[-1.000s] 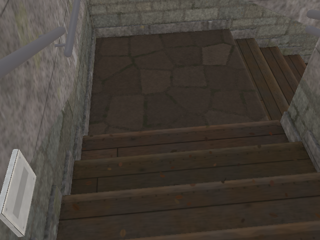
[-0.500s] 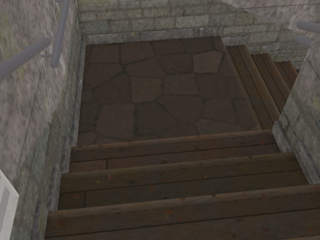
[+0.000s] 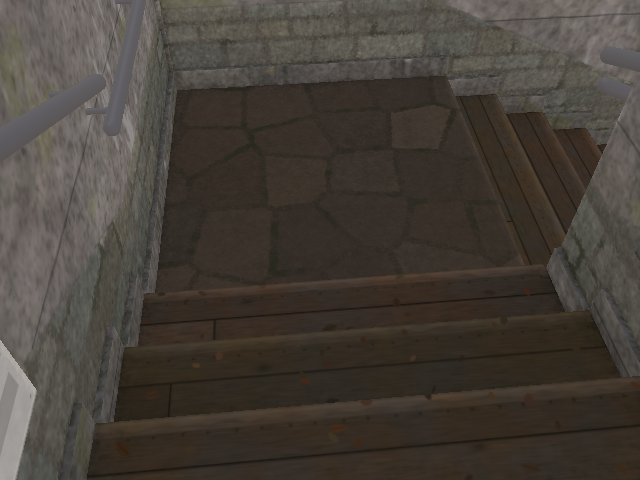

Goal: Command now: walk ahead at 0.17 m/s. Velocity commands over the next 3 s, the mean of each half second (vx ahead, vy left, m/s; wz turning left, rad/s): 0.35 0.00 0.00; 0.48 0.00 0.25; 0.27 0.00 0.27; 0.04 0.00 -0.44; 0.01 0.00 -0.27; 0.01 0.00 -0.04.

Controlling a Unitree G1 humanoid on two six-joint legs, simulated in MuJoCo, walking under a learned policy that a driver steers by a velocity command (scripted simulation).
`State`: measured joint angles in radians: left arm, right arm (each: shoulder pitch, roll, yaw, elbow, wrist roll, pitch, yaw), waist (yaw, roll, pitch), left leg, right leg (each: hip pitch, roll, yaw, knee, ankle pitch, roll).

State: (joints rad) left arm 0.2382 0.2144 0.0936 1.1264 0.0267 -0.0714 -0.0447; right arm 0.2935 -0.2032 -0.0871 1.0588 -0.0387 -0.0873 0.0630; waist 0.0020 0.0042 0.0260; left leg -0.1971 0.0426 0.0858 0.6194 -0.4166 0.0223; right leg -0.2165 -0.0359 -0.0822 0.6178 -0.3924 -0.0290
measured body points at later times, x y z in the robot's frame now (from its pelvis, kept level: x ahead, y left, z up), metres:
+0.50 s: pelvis +0.19 -0.04 -0.09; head +0.20 -0.07 +0.36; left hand +0.38 +0.15 -0.20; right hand +0.00 -0.19 -0.23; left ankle -0.04 +0.11 -0.73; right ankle +0.35 -0.16 -0.81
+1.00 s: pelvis +0.44 -0.09 -0.18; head +0.45 -0.08 +0.27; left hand +0.24 +0.01 -0.31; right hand +0.63 -0.25 -0.30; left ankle +0.64 +0.11 -0.85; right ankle +0.32 -0.17 -0.88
